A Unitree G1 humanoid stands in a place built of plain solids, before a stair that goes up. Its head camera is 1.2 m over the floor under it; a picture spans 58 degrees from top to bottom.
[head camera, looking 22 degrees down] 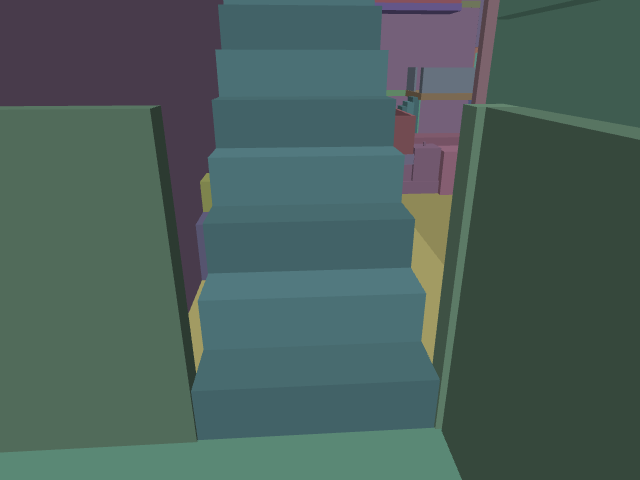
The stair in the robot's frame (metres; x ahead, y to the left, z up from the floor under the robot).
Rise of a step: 0.21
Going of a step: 0.22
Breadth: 0.83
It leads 4 degrees to the left of straight ahead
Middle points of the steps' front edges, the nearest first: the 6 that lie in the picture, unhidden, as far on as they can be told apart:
1.15 0.01 0.21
1.37 0.02 0.42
1.59 0.04 0.64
1.81 0.05 0.85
2.03 0.07 1.06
2.25 0.08 1.27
